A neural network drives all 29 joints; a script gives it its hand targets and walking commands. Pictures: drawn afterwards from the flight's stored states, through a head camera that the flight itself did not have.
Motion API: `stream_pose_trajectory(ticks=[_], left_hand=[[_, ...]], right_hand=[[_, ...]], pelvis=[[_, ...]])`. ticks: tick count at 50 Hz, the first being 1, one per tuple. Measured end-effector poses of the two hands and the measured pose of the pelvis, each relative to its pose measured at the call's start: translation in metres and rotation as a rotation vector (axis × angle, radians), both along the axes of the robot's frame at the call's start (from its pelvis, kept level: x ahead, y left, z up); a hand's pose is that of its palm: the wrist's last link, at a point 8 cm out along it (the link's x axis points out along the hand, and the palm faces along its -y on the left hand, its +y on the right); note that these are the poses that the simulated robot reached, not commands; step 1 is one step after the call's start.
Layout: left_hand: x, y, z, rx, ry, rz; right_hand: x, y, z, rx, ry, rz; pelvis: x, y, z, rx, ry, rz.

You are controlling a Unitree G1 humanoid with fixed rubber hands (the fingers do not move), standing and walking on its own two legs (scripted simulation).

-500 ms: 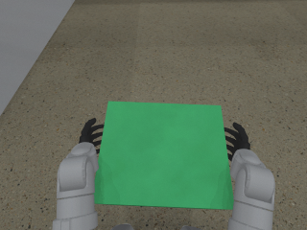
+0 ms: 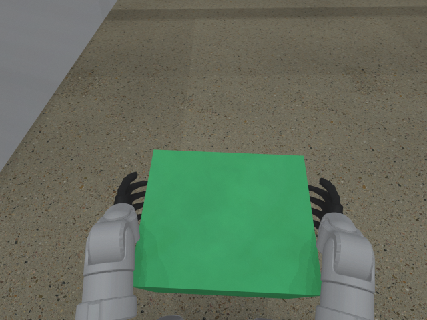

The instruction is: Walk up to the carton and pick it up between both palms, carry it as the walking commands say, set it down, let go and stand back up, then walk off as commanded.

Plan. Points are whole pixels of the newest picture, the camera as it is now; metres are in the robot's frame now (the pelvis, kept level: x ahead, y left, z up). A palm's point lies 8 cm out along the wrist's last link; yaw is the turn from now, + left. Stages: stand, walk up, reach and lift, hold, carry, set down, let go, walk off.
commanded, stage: carry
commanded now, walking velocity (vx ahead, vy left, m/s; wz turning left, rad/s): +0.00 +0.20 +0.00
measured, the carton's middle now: (224, 228) +0.30 -0.01 -0.03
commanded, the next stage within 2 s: none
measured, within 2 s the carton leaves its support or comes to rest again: neither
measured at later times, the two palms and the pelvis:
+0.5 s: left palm (105, 211) +0.27 +0.20 +0.08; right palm (321, 213) +0.28 -0.17 +0.08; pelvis +0.00 +0.01 +0.00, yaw +0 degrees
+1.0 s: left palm (65, 218) +0.26 +0.27 +0.07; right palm (279, 208) +0.28 -0.10 +0.09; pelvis +0.00 +0.07 +0.00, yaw +1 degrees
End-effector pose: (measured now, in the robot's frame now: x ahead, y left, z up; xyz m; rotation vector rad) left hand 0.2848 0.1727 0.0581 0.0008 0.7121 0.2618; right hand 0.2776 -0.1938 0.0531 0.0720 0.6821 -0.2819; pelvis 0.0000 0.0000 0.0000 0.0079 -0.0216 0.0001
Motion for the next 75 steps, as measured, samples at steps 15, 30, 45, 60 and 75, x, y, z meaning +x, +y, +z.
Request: stream_pose_trajectory(ticks=[15,30,45,60,75], left_hand=[[-0.008,0.011,0.029,-0.017,-0.002,0.030],[-0.017,0.022,0.028,-0.022,0.018,0.069],[-0.024,0.080,0.008,-0.075,0.066,0.089],[-0.028,0.083,0.007,-0.033,0.062,0.078],[-0.037,0.108,0.019,-0.062,0.002,0.061]], right_hand=[[-0.004,0.012,0.028,0.041,0.002,-0.019],[0.000,0.022,0.029,0.036,0.024,0.009],[-0.003,0.080,0.025,-0.012,0.073,0.024],[-0.010,0.083,0.010,0.026,0.073,0.014],[-0.028,0.108,0.030,-0.001,0.013,-0.009]], pelvis=[[0.002,0.008,0.000,-0.007,0.004,0.003],[0.001,0.010,0.000,0.003,0.005,0.012],[-0.002,0.059,0.001,-0.038,0.030,0.036],[-0.017,0.068,-0.004,-0.008,0.089,0.001],[-0.031,0.099,0.001,-0.023,0.080,0.017]])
